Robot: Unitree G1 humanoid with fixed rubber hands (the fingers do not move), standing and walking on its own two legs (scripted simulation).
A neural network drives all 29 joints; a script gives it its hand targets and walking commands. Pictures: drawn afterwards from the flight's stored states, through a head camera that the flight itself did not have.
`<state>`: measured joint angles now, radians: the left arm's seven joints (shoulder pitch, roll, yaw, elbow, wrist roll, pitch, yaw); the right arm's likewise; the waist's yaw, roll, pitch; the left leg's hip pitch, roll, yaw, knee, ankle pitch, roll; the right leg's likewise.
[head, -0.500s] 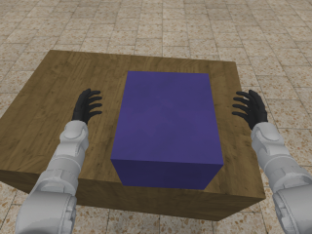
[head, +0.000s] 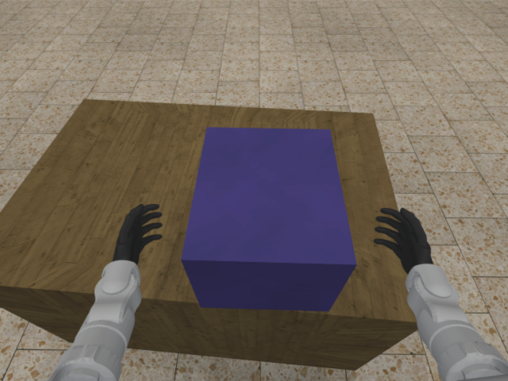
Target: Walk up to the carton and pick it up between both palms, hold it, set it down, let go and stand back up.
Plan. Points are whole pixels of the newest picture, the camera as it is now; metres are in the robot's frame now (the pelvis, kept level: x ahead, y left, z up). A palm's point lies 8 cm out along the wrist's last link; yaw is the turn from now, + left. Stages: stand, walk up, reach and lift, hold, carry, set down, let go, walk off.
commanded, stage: set down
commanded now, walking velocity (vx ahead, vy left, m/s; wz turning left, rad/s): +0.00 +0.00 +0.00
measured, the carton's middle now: (266, 217) +0.46 -0.02 -0.08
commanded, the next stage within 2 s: let go in 1.36 s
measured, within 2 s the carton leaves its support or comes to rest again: neither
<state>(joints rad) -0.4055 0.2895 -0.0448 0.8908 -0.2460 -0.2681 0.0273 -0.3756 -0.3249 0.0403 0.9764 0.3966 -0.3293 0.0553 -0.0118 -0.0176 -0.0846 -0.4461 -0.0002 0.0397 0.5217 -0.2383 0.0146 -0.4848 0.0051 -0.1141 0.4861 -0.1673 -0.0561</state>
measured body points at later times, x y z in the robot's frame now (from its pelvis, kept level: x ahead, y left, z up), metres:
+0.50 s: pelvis +0.00 +0.00 +0.00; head +0.03 +0.00 +0.45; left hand +0.29 +0.23 -0.03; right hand +0.27 -0.24 -0.04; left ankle +0.01 +0.11 -0.73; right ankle +0.04 -0.08 -0.73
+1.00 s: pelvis +0.01 -0.01 +0.00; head +0.02 +0.01 +0.45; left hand +0.22 +0.22 -0.06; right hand +0.21 -0.23 -0.06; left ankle +0.01 +0.11 -0.73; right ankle +0.04 -0.08 -0.73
